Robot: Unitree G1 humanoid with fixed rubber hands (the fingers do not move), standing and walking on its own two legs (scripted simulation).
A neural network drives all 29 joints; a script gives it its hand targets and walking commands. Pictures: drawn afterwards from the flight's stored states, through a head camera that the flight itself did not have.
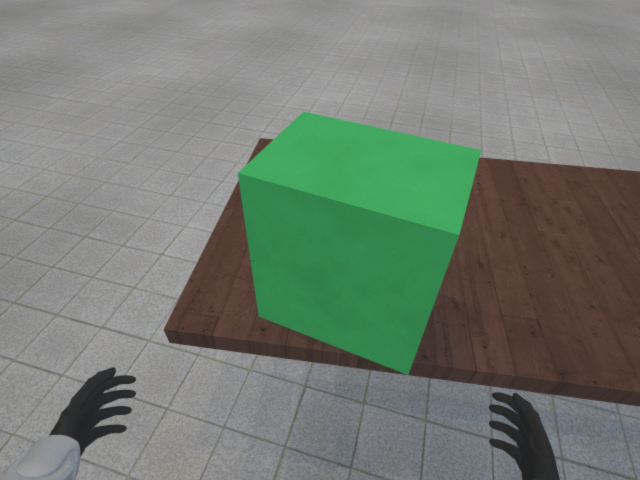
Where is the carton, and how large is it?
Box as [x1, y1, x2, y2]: [238, 112, 480, 374]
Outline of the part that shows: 303,112 238,172 258,314 261,317 407,374 459,234 480,150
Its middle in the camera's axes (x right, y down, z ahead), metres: +0.06 +0.00 +0.61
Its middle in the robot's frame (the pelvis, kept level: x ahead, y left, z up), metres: +0.47 -0.04 +0.06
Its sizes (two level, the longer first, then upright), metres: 0.269 0.190 0.298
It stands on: a table, 0.68 m high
